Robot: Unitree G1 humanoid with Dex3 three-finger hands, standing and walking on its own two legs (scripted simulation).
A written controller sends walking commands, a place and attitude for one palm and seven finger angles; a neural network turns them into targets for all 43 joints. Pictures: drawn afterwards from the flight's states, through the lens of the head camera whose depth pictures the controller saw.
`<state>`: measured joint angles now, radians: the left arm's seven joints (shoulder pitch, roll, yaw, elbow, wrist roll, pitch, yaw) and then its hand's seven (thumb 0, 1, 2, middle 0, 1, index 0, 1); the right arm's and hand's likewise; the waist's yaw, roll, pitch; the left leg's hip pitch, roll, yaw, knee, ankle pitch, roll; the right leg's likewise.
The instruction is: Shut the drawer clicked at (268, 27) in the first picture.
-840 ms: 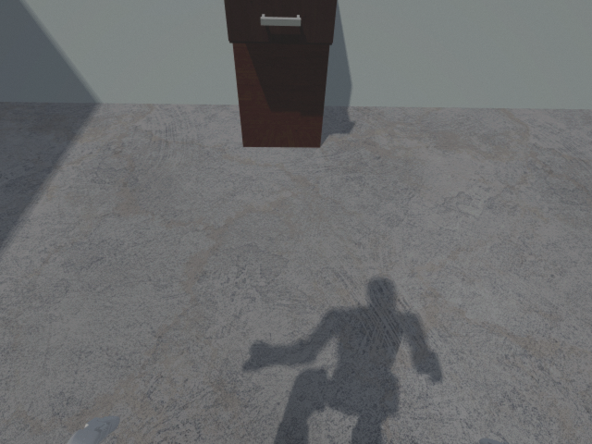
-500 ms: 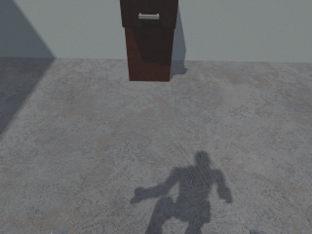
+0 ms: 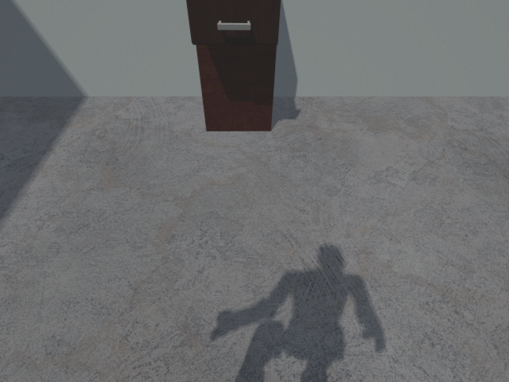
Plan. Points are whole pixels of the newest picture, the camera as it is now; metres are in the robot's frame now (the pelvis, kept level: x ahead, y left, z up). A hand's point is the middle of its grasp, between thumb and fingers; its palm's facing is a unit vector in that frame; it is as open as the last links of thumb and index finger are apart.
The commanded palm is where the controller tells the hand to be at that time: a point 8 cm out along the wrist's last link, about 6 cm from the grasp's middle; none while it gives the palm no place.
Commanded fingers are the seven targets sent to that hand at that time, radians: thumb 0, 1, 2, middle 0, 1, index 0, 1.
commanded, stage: stand and wait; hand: left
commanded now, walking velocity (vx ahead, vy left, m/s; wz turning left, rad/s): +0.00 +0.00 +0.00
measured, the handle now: (234, 24) +1.45 +0.16 +0.01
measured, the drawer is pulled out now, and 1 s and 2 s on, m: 0.29 0.29 0.29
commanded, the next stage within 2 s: look at it before walking up in 0.20 s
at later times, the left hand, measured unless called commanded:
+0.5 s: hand out of the picture +0.08 +0.24 -0.16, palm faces -0.03 -0.94 -0.33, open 7.4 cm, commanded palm none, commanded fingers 0.00 0.90 0.90 -0.20 -0.30 -0.20 -0.30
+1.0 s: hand out of the picture +0.09 +0.24 -0.16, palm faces -0.02 -0.94 -0.33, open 7.4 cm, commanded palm none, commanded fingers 0.00 0.90 0.90 -0.20 -0.30 -0.20 -0.30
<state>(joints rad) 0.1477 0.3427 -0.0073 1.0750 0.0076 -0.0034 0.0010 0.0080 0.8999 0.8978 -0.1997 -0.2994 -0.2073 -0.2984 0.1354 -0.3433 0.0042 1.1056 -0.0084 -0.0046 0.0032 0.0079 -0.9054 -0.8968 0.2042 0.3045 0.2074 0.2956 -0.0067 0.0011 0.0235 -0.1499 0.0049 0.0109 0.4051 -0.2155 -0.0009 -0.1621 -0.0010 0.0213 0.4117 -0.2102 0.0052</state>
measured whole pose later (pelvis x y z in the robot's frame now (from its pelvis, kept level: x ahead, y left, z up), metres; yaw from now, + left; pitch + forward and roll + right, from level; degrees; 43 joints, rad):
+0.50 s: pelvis +0.00 +0.00 +0.00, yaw +0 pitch -2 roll +0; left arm 0.14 0.34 -0.01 1.09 0.01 -0.01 0.00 0.01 0.90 0.90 -0.20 -0.30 -0.21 -0.30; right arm 0.13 -0.34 0.00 1.12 -0.01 -0.01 0.00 0.01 -0.91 -0.90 0.20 0.30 0.21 0.30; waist -0.01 -0.01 0.03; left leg -0.15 0.01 0.02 0.39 -0.21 0.00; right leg -0.16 0.00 0.03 0.39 -0.20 0.00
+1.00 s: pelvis +0.02 +0.00 +0.00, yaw -1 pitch -2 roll +0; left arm 0.16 0.32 0.00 1.08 0.01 0.00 0.01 0.01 0.90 0.90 -0.20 -0.30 -0.21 -0.30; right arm 0.12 -0.33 0.01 1.11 -0.01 0.00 0.00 0.01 -0.91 -0.90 0.20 0.30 0.21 0.30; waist 0.00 0.00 0.01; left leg -0.13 0.02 0.02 0.40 -0.24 -0.01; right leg -0.15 0.01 0.03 0.40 -0.23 0.00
